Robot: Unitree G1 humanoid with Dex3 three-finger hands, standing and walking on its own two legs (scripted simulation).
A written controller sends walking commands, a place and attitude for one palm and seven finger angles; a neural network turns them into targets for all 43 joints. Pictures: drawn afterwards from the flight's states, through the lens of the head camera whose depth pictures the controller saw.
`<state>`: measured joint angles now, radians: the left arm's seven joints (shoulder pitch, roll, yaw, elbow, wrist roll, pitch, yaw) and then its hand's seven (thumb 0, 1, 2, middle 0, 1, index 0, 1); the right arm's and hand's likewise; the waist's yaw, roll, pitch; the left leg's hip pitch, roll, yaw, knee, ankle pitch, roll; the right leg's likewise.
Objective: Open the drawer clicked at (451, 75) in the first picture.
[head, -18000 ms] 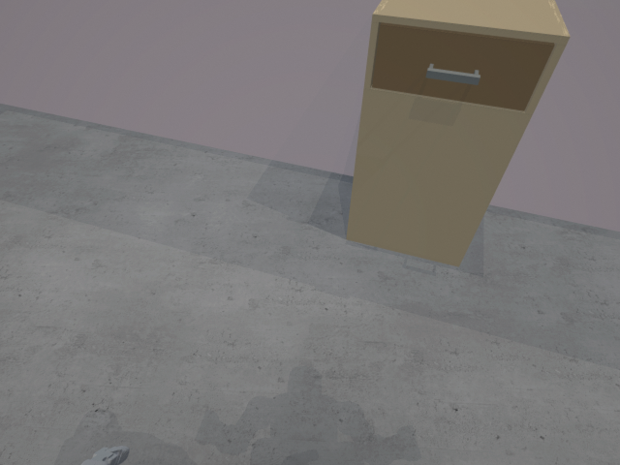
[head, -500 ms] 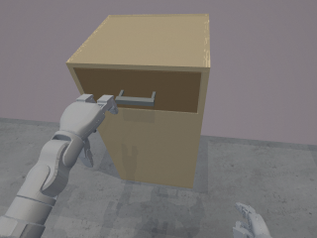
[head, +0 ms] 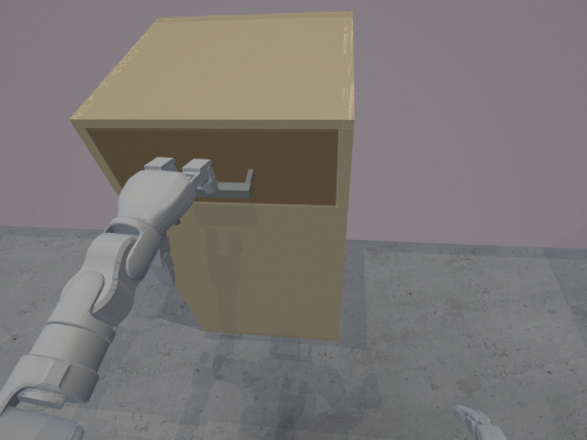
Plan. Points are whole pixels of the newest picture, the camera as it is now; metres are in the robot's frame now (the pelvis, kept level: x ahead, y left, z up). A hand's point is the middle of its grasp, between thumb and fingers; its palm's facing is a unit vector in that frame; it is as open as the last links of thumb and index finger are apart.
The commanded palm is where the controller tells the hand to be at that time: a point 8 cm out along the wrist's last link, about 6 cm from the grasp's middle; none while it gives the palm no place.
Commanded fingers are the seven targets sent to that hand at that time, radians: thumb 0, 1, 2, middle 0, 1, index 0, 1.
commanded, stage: move the hooked fingers above the handle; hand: left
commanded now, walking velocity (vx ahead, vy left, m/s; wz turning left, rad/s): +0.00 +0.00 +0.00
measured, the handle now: (216, 181) +0.53 +0.20 +0.03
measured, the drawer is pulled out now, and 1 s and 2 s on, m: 0.00 0.00 0.00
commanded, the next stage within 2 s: none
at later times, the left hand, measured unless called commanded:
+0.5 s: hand (198, 189) +0.44 +0.19 +0.10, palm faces +0.04 -0.05 -1.00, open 13.8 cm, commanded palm +0.42 +0.21 +0.16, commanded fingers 0.00 -0.50 0.30 -0.30 -1.20 -0.30 -1.20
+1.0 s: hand (224, 172) +0.49 +0.16 +0.09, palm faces +0.08 -0.04 -1.00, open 13.8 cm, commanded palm +0.46 +0.21 +0.15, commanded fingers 0.00 -0.50 0.30 -0.30 -1.20 -0.30 -1.20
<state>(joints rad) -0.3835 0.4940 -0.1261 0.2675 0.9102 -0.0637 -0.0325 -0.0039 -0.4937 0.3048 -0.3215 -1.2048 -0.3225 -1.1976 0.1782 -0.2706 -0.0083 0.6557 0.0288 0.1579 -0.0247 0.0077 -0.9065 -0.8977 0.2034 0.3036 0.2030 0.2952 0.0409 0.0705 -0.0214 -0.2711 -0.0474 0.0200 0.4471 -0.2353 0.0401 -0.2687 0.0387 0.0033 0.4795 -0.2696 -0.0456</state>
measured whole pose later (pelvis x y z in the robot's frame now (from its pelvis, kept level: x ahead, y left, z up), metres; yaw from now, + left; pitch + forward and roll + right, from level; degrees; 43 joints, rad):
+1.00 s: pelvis +0.01 +0.00 -0.01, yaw -2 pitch +12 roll +0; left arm -0.79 0.42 -0.11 0.82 1.04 -0.07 0.21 0.00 -0.49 0.31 -0.44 -1.28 -0.33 -1.20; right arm 0.28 -0.26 -0.05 0.69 0.02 0.18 -0.02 0.00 -0.91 -0.90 0.20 0.30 0.20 0.30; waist -0.06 0.05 -0.11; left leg -0.50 -0.03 0.05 0.59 -0.31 0.04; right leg -0.50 0.05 0.03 0.61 -0.32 -0.04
